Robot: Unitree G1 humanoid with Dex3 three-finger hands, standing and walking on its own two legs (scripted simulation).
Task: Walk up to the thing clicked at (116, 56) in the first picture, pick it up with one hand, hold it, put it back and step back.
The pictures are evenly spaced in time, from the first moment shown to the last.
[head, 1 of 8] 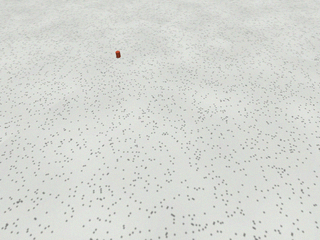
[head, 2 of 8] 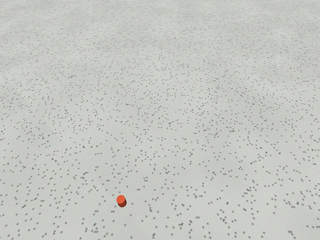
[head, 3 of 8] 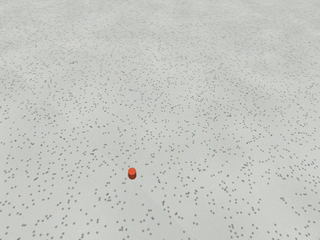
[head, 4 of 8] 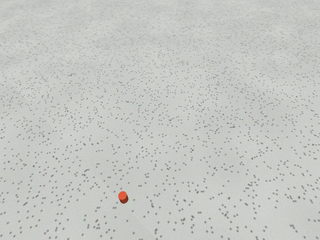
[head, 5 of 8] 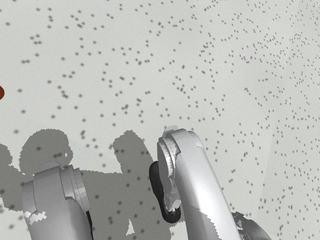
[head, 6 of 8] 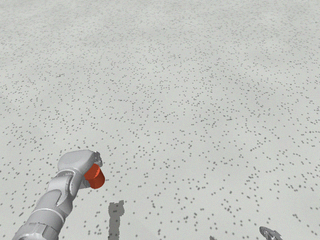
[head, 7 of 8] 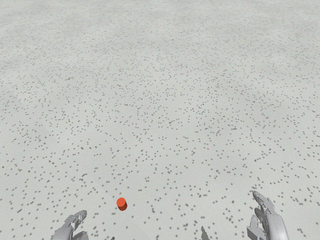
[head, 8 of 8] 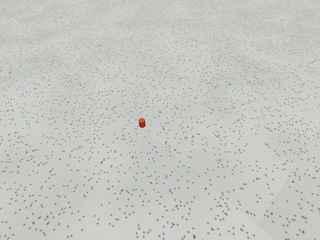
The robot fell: no
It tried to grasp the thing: yes
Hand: left
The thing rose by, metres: 0.67
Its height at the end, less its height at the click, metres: +0.00
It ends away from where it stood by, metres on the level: 0.01
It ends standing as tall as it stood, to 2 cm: yes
